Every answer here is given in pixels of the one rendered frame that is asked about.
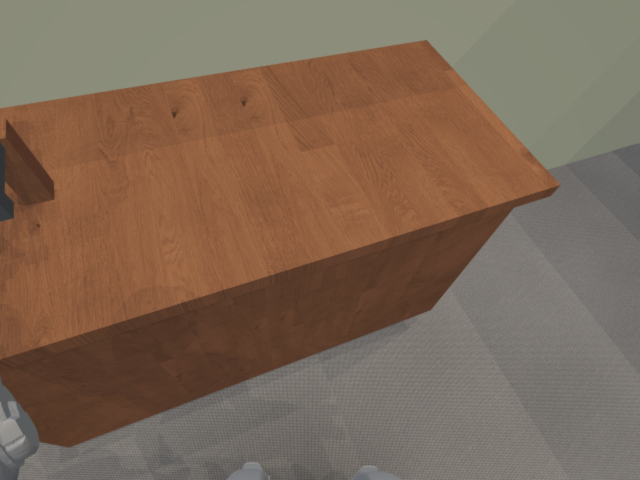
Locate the left robot upper arm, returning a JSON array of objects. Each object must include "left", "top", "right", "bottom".
[{"left": 0, "top": 384, "right": 39, "bottom": 480}]

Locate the counter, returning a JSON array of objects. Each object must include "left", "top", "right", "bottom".
[{"left": 0, "top": 40, "right": 560, "bottom": 447}]

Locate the robot shin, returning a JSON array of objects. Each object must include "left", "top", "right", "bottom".
[
  {"left": 242, "top": 462, "right": 264, "bottom": 472},
  {"left": 352, "top": 466, "right": 378, "bottom": 479}
]

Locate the right robot shin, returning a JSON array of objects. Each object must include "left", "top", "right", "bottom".
[{"left": 352, "top": 466, "right": 378, "bottom": 479}]

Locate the left robot shin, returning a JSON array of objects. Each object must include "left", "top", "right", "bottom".
[{"left": 242, "top": 462, "right": 264, "bottom": 472}]

